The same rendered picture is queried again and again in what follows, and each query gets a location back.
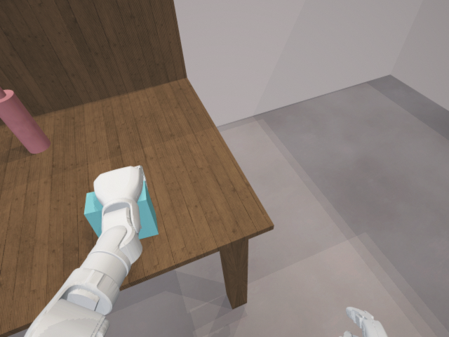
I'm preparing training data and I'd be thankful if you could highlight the right robot hand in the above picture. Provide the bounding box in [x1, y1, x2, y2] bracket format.
[339, 307, 388, 337]

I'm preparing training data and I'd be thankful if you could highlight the table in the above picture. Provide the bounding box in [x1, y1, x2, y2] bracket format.
[0, 0, 274, 337]

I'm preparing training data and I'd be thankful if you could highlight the left robot hand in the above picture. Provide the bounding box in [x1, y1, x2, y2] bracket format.
[93, 166, 148, 229]

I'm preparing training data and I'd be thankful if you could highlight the sponge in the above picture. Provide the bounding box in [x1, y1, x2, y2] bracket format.
[84, 181, 159, 239]

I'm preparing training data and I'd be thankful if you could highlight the left robot upper arm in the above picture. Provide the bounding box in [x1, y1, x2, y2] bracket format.
[32, 298, 110, 337]

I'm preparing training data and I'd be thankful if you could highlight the left robot forearm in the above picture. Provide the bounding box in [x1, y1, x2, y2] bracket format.
[24, 198, 142, 337]

